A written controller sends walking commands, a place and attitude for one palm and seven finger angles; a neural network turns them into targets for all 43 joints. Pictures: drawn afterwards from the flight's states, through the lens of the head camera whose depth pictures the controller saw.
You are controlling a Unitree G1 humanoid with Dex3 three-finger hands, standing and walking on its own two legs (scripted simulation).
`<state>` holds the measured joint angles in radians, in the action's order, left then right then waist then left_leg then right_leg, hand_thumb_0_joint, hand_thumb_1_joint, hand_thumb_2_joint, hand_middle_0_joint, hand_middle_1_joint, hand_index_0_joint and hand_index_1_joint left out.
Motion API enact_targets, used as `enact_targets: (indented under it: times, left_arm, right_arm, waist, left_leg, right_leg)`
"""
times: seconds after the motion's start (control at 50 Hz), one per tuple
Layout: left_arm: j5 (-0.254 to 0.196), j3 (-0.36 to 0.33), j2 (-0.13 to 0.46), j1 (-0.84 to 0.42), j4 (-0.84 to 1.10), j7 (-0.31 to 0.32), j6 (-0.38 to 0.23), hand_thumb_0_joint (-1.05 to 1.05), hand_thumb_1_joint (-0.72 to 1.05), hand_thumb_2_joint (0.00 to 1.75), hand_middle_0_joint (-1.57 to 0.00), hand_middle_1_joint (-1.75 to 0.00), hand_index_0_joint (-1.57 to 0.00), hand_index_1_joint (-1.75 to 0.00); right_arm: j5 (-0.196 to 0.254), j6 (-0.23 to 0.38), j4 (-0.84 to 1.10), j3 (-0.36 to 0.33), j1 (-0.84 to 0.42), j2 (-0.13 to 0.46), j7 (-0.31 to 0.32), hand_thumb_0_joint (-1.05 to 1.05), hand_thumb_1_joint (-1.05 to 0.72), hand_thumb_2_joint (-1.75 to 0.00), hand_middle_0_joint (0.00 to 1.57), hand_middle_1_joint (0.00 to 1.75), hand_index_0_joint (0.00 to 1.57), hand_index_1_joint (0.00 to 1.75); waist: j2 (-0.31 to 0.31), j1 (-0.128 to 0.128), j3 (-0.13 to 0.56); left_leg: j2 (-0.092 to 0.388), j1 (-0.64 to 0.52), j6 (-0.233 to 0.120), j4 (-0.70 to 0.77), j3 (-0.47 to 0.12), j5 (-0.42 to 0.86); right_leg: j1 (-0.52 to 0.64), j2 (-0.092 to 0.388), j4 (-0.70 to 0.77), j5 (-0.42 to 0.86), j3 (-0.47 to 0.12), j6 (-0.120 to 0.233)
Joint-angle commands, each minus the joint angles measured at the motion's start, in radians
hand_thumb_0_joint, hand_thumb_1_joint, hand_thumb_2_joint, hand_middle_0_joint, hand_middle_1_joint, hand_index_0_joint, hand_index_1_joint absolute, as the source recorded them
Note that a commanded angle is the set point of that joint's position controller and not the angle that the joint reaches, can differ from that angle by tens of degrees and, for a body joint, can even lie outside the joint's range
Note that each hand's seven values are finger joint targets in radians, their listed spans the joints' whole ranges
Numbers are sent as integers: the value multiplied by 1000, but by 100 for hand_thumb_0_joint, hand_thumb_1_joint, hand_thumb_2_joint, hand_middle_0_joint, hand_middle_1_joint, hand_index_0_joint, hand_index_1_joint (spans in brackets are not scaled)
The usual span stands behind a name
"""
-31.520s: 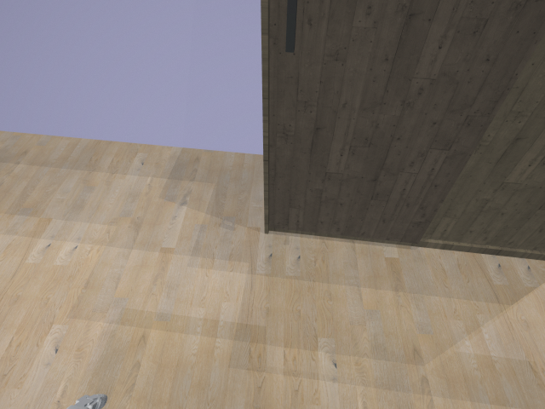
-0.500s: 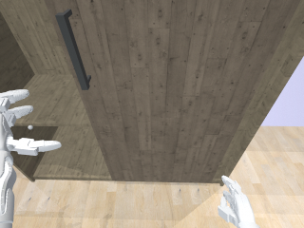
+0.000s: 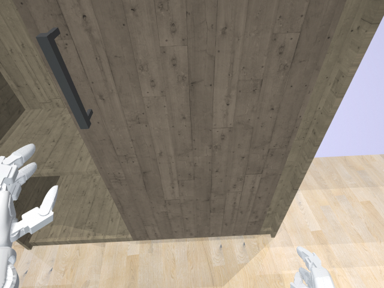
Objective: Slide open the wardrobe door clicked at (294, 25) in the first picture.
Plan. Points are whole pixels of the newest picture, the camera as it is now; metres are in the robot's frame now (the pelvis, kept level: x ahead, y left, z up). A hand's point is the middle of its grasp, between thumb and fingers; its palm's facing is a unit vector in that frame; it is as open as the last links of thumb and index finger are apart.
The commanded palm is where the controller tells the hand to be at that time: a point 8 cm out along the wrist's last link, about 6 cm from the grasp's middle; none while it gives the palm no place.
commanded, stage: draw the hand back to the body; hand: left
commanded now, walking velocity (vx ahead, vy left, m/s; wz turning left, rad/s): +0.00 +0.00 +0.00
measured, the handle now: (71, 82) +0.48 +0.33 +0.21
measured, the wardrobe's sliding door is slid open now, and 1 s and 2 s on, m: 0.56 0.56 0.56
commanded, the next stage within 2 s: step back with the hand held close in 0.40 s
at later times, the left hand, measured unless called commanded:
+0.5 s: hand (49, 207) +0.20 +0.26 +0.15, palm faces +0.45 -0.80 -0.40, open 7.4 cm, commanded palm +0.15 +0.29 +0.17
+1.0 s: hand out of the picture +0.16 +0.32 +0.15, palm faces +0.38 -0.80 -0.47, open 7.4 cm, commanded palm +0.09 +0.35 +0.17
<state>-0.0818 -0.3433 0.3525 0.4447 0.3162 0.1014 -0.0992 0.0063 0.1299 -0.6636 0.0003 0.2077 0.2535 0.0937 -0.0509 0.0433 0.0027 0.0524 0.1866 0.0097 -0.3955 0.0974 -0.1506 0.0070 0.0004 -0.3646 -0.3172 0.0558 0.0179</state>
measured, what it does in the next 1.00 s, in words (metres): shifts its weight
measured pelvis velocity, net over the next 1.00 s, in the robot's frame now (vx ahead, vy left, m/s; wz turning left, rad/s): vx -0.05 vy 0.05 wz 0.01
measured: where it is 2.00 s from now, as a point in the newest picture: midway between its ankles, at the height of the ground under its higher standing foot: outside the picture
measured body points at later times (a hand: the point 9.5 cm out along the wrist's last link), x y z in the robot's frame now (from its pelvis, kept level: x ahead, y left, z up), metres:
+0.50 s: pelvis +0.01 -0.01 +0.00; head +0.00 -0.04 +0.45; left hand +0.17 +0.30 +0.17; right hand +0.21 -0.22 -0.09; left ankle +0.04 +0.13 -0.74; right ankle -0.07 -0.10 -0.74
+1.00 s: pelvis -0.05 +0.05 -0.01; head -0.03 +0.06 +0.44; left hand +0.13 +0.36 +0.17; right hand +0.13 -0.19 -0.08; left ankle +0.04 +0.13 -0.74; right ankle -0.07 -0.10 -0.74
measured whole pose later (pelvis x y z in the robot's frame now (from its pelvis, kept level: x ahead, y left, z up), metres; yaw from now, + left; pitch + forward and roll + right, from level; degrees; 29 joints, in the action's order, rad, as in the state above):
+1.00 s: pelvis -0.05 +0.05 -0.01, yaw +1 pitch +0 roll -3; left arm -0.07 -0.41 0.46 0.54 0.49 0.14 -0.15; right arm 0.01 0.01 -0.54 0.02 0.20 0.22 0.10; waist -0.01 -0.01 -0.02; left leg 0.04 0.39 -0.06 -0.50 0.10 -0.12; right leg -0.18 0.01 -0.46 -0.28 0.05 -0.03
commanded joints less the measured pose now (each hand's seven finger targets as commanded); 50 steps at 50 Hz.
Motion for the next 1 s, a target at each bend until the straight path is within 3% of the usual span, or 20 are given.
enact_targets:
  times: [0.0, 0.06, 0.12, 0.16, 0.18, 0.28, 0.36, 0.38, 0.46, 0.48, 0.5, 0.52, 0.54, 0.58, 0.66, 0.74, 0.8, 0.88, 0.92, 0.98]
  left_arm:
    - [-2, -112, 194, -32, 277, 12, -62, 0, 90, 90, -20, -30, -20, -30]
    - [-1, -140, 228, -86, 280, 19, -57, 0, 90, 90, -20, -30, -20, -30]
    - [-6, -109, 179, -71, 245, 15, -44, 0, 90, 90, -20, -30, -20, -30]
    - [-2, -126, 206, -102, 261, 17, -45, 0, 90, 90, -20, -30, -20, -30]
    - [-5, -104, 177, -71, 246, 16, -37, 0, 90, 90, -20, -30, -20, -30]
    - [-7, -92, 169, -66, 236, 9, -20, 0, 90, 90, -20, -30, -20, -30]
    - [-3, -135, 214, -78, 246, 12, -19, 0, 90, 90, -20, -30, -20, -30]
    - [-5, -104, 182, -73, 269, 10, -20, 0, 90, 90, -20, -30, -20, -30]
    - [-2, -142, 219, -64, 260, 15, -21, 0, 90, 90, -20, -30, -20, -30]
    - [-6, -114, 186, -48, 261, 12, -18, 0, 90, 90, -20, -30, -20, -30]
    - [-2, -131, 213, -106, 279, 15, -23, 0, 90, 90, -20, -30, -20, -30]
    - [8, -211, 318, -171, 299, 21, -57, 0, 90, 90, -20, -30, -20, -30]
    - [14, -155, 247, -97, 221, 11, -57, 0, 90, 90, -20, -30, -20, -30]
    - [22, -150, 235, -48, 237, 8, -72, 0, 90, 90, -20, -30, -20, -30]
    - [14, -168, 245, 46, 326, 22, -78, 0, 90, 90, -20, -30, -20, -30]
    - [8, -202, 274, 78, 363, 39, -74, 0, 90, 90, -20, -30, -20, -30]
    - [1, -210, 281, 87, 373, 47, -81, 0, 90, 90, -20, -30, -20, -30]
    - [-4, -207, 272, 92, 374, 53, -99, 0, 90, 90, -20, -30, -20, -30]
    - [1, -200, 255, 78, 370, 55, -112, 0, 90, 90, -20, -30, -20, -30]
    - [17, -215, 247, 64, 392, 57, -137, 0, 90, 90, -20, -30, -20, -30]
  right_arm:
    - [-8, 52, 186, -28, -156, 82, 10, 0, -90, -90, 20, 30, 20, 30]
    - [-9, 44, 176, -27, -152, 82, 19, 0, -90, -90, 20, 30, 20, 30]
    - [-8, 30, 178, -24, -151, 69, 23, 0, -90, -90, 20, 30, 20, 30]
    - [-11, 29, 174, -23, -154, 76, 24, 0, -90, -90, 20, 30, 20, 30]
    - [-12, 25, 178, -22, -154, 69, 24, 0, -90, -90, 20, 30, 20, 30]
    - [-12, 10, 185, -18, -163, 67, 21, 0, -90, -90, 20, 30, 20, 30]
    - [-15, 6, 184, -17, -168, 73, 20, 0, -90, -90, 20, 30, 20, 30]
    - [-14, 5, 190, -16, -167, 63, 19, 0, -90, -90, 20, 30, 20, 30]
    - [-15, 3, 185, -16, -170, 70, 19, 0, -90, -90, 20, 30, 20, 30]
    - [-14, 1, 190, -17, -165, 63, 18, 0, -90, -90, 20, 30, 20, 30]
    - [-13, 1, 187, -15, -168, 69, 18, 0, -90, -90, 20, 30, 20, 30]
    - [-9, -30, 200, -20, -159, 88, 12, 0, -90, -90, 20, 30, 20, 30]
    - [-12, -53, 184, -16, -158, 68, 9, 0, -90, -90, 20, 30, 20, 30]
    - [-8, -76, 213, -19, -159, 66, 10, 0, -90, -90, 20, 30, 20, 30]
    - [2, -107, 246, -29, -140, 84, 12, 0, -90, -90, 20, 30, 20, 30]
    - [7, -126, 272, -33, -122, 79, 15, 0, -90, -90, 20, 30, 20, 30]
    - [8, -122, 282, -32, -119, 84, 22, 0, -90, -90, 20, 30, 20, 30]
    - [3, -93, 281, -34, -114, 99, 25, 0, -90, -90, 20, 30, 20, 30]
    - [2, -76, 279, -34, -115, 110, 25, 0, -90, -90, 20, 30, 20, 30]
    - [-1, -42, 284, -38, -121, 117, 25, 0, -90, -90, 20, 30, 20, 30]
  waist:
    - [9, 21, 71]
    - [18, 15, 58]
    - [28, 11, 44]
    - [13, 17, 76]
    - [9, 16, 60]
    - [46, 19, 58]
    - [47, 30, 84]
    - [13, 25, 81]
    - [32, 31, 89]
    - [24, 26, 81]
    - [21, 24, 92]
    - [85, -15, -13]
    - [163, -23, 16]
    - [157, -18, 89]
    - [-1, -16, 186]
    - [57, -26, 186]
    - [22, -27, 179]
    - [-49, -28, 135]
    - [-91, -31, 98]
    - [-179, -20, 82]
  left_leg:
    - [-38, -192, -52, 3, -20, 163]
    - [-41, -198, -52, -2, -18, 166]
    - [-38, -198, -54, -1, -17, 171]
    - [-43, -218, -54, -5, -17, 193]
    - [-39, -210, -55, -6, -15, 201]
    - [-38, -202, -57, -3, -19, 209]
    - [-43, -210, -55, -5, -19, 224]
    - [-40, -206, -54, -7, -18, 233]
    - [-44, -210, -53, -11, -19, 243]
    - [-39, -200, -52, -9, -18, 242]
    - [-45, -207, -53, -11, -17, 241]
    - [-10, -141, -68, -115, -9, 253]
    - [-22, -108, -68, -157, -9, 253]
    - [-35, -77, -71, -169, 1, 275]
    - [-1, -131, -78, -127, -14, 404]
    - [11, -101, -62, -138, -21, 399]
    - [27, -82, -55, -106, -48, 372]
    - [60, 7, -58, -10, -117, 127]
    - [83, 125, -67, 73, -162, -134]
    - [118, 365, -88, 211, -249, -483]
  right_leg:
    - [-176, 1, 73, 347, -23, -33]
    - [-186, -2, 89, 355, -25, -34]
    - [-181, 4, 74, 367, -23, -37]
    - [-169, 1, 80, 395, -24, -36]
    - [-164, 8, 68, 417, -25, -38]
    - [-150, 13, 64, 449, -25, -45]
    - [-142, 8, 70, 469, -23, -44]
    - [-129, 14, 54, 480, -24, -41]
    - [-135, 9, 65, 498, -22, -44]
    - [-125, 13, 51, 492, -18, -43]
    - [-138, 11, 59, 492, -20, -44]
    - [-269, 69, 106, 626, -50, -86]
    - [-241, 93, 77, 741, -29, -102]
    - [-169, 102, 9, 914, -18, -119]
    - [-182, 76, -45, 721, -18, -116]
    - [-206, 67, -34, 631, -27, -89]
    - [-217, 53, -47, 505, -25, -66]
    - [-220, 11, -44, 213, -24, -41]
    - [-184, -11, -66, 87, -22, -34]
    - [-19, -58, -187, 24, -6, -24]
